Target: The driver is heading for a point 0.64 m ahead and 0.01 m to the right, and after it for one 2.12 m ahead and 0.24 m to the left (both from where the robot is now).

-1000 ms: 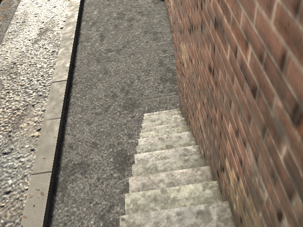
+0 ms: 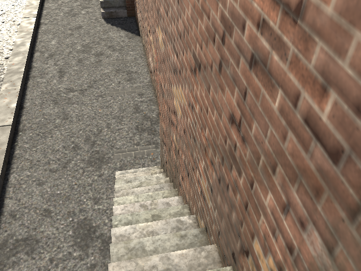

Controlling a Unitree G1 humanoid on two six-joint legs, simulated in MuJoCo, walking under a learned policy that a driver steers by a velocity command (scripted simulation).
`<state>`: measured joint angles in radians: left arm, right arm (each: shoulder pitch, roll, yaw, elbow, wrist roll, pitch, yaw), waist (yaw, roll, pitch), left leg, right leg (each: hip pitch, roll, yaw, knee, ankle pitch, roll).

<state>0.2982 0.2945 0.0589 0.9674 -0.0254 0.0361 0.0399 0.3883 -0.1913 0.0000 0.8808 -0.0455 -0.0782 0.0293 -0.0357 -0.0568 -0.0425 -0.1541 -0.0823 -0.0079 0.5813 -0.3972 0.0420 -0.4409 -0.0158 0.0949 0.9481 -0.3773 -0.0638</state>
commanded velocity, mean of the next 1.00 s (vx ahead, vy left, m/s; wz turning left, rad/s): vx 0.24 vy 0.00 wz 0.00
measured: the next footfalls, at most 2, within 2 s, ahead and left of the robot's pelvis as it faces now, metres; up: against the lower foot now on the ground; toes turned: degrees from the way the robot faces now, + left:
right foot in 0.20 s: +0.13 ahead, -0.16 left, +0.00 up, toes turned +1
left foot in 0.90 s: +0.22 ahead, +0.05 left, -0.20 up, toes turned -2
